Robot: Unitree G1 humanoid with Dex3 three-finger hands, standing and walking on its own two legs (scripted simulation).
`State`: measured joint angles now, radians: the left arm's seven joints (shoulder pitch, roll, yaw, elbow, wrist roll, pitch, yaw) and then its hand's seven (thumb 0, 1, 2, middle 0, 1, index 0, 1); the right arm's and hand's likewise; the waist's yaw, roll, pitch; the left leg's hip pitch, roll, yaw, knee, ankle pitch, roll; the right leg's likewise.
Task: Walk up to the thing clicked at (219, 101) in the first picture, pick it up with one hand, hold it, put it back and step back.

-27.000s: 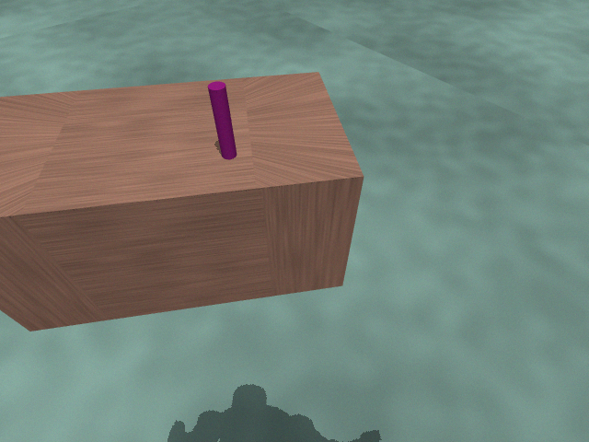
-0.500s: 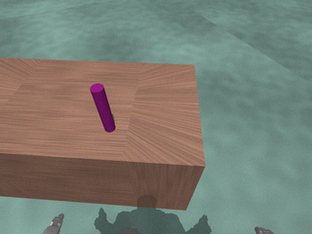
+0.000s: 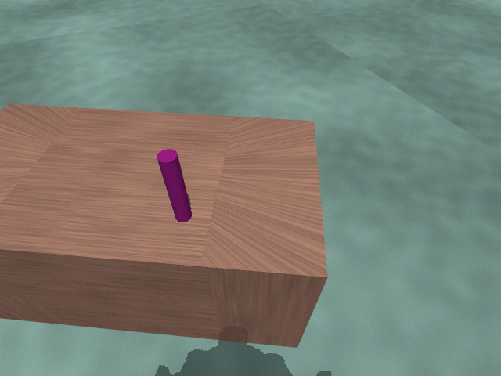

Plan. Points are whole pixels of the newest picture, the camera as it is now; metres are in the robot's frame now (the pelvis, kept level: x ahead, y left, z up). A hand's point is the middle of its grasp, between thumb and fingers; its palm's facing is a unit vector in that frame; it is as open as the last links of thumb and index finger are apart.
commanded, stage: stand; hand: left
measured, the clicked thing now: (176, 189) +0.52 +0.22 -0.06
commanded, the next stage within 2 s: none
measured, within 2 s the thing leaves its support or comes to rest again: neither
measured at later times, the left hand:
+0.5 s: hand out of the picture +0.06 +0.26 -0.15, palm faces -0.03 -0.94 -0.34, open 7.3 cm
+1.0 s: hand out of the picture +0.08 +0.26 -0.15, palm faces -0.02 -0.94 -0.35, open 7.3 cm
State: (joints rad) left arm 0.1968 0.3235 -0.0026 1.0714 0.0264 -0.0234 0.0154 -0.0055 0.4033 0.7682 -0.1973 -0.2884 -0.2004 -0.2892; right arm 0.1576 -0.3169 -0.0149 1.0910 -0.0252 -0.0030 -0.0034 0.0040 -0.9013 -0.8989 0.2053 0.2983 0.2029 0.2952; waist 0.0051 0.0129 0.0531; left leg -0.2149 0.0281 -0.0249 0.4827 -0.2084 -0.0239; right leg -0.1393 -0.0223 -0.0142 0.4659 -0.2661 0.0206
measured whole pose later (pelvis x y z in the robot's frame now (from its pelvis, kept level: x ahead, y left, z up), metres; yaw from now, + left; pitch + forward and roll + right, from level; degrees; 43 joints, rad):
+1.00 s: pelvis +0.02 +0.01 +0.01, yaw +0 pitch -2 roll +0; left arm 0.12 0.33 0.01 1.15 0.02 -0.01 0.01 0.00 0.91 0.90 -0.20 -0.30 -0.21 -0.30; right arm 0.10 -0.34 -0.01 1.15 -0.02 -0.01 -0.01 0.00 -0.90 -0.90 0.21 0.30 0.20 0.30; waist 0.01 0.01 0.06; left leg -0.14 0.01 -0.01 0.35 -0.17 -0.01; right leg -0.06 -0.04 -0.01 0.32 -0.22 0.04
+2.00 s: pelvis +0.02 +0.00 +0.01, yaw +1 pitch -2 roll +0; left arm 0.14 0.34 0.01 1.13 0.02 -0.01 0.00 0.00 0.91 0.90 -0.20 -0.30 -0.21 -0.30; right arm 0.12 -0.35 0.00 1.14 -0.01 -0.01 0.00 0.00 -0.90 -0.90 0.21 0.30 0.20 0.30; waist 0.00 0.01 0.06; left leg -0.15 0.01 -0.03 0.35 -0.16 -0.02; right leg -0.06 -0.04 -0.02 0.31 -0.21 0.03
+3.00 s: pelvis -0.12 +0.05 -0.02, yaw -2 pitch -1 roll +0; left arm 0.15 0.39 0.07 0.87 0.02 0.04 0.01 0.00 0.91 0.90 -0.20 -0.30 -0.21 -0.30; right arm 0.10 -0.36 -0.05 0.84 -0.02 0.03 -0.02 0.00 -0.90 -0.90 0.21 0.30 0.21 0.30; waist 0.01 -0.02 0.20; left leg -0.33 0.00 0.08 0.68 -0.32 0.04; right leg -0.29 0.03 0.07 0.73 -0.41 0.00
